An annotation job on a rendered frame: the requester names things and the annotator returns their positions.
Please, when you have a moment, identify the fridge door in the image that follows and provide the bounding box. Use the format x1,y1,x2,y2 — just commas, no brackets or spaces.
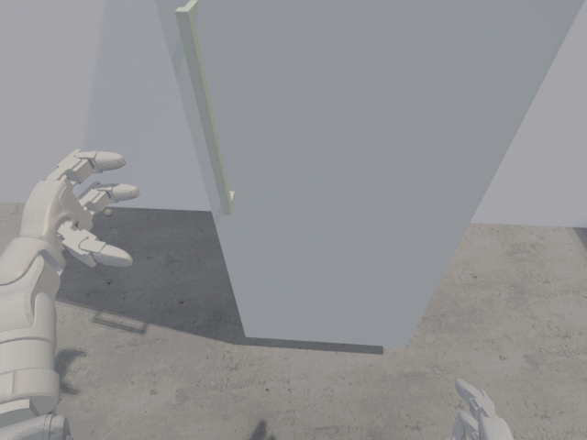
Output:
155,0,585,347

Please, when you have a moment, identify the robot left hand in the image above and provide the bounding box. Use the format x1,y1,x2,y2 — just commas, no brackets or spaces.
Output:
18,149,140,267

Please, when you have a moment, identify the handle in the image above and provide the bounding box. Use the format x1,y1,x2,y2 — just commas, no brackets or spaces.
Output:
174,0,235,215

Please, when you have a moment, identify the left robot upper arm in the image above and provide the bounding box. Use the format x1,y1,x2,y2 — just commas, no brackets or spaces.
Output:
0,413,73,440

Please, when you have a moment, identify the robot right hand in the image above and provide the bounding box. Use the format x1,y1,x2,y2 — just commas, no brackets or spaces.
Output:
447,379,514,440

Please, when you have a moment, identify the robot left forearm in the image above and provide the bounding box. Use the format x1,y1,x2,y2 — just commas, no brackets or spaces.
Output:
0,237,67,428

